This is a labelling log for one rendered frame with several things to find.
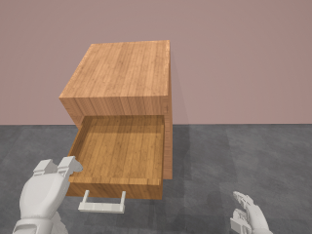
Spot left robot forearm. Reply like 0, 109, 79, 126
13, 216, 54, 234

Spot handle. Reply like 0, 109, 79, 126
78, 190, 126, 214

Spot robot left hand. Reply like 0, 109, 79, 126
19, 156, 84, 234

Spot drawer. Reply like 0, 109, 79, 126
65, 115, 165, 200

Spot robot right hand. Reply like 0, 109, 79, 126
230, 191, 269, 234

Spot cabinet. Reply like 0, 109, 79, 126
58, 40, 173, 179

